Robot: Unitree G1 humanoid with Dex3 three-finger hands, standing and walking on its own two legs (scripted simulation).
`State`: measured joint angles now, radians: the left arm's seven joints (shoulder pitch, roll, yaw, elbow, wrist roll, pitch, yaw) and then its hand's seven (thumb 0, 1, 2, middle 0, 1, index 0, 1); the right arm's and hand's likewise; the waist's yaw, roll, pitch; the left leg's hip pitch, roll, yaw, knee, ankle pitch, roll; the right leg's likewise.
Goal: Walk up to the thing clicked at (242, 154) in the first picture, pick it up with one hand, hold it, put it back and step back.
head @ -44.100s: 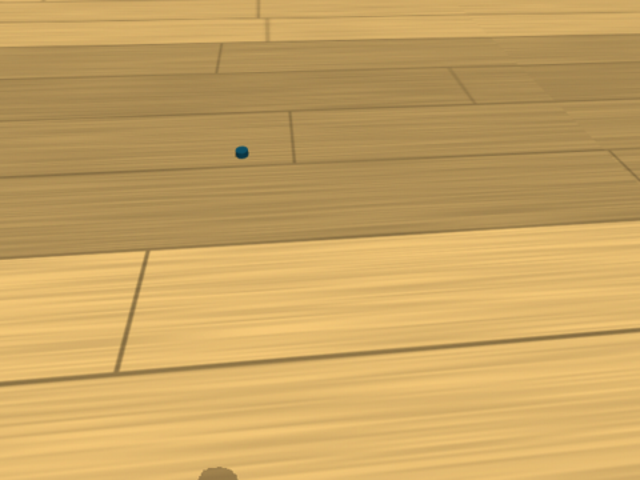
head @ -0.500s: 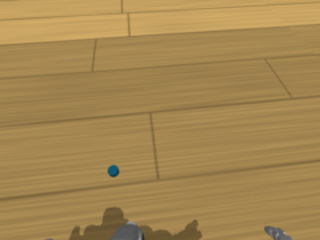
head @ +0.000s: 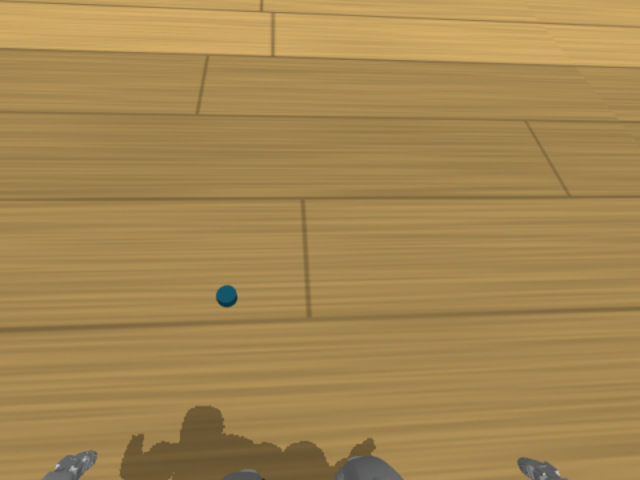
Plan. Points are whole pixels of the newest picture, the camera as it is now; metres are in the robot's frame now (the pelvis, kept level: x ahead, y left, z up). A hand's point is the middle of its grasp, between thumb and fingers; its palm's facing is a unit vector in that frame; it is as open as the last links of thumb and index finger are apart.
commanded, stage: step back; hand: left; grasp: from above
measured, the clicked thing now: (227, 296) +0.72 +0.28 -0.75
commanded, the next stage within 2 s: stand in 1.94 s
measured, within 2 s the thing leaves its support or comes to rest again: neither
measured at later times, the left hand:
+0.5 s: hand out of the picture -0.06 +0.25 -0.15, palm faces +0.06 -0.91 -0.42, open 7.4 cm
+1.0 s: hand out of the picture -0.28 +0.22 -0.13, palm faces +0.06 -0.90 -0.43, open 7.4 cm
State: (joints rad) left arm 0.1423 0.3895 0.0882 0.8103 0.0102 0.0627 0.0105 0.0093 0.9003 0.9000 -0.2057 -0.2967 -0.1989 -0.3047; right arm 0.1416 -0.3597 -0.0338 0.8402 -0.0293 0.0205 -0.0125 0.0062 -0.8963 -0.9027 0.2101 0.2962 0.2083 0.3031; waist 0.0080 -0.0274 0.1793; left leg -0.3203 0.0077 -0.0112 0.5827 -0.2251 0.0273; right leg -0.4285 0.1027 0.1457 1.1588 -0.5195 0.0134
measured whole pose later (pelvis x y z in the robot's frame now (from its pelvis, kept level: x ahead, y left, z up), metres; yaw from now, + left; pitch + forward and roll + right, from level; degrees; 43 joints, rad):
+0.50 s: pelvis -0.18 -0.03 -0.02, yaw +4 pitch -3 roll +2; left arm 0.09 0.40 0.07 0.78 0.02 0.05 0.02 0.01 0.90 0.90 -0.21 -0.30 -0.20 -0.31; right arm 0.20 -0.38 -0.05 0.89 -0.03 0.05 -0.01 0.01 -0.90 -0.90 0.21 0.30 0.20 0.30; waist 0.01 -0.04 0.20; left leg -0.25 -0.07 -0.01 0.66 -0.36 0.01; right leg -0.44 -0.08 0.01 0.75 -0.31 0.01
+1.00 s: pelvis -0.33 -0.06 +0.00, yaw +3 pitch -2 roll +1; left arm 0.21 0.35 0.07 0.91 0.05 0.00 0.00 0.01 0.90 0.90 -0.21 -0.30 -0.20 -0.31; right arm 0.19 -0.42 -0.05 0.91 -0.02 0.05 0.00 0.00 -0.90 -0.90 0.21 0.30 0.20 0.30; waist 0.04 0.04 0.11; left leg -0.41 -0.07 -0.11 0.98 -0.45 -0.02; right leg -0.29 -0.01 0.00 0.65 -0.33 -0.03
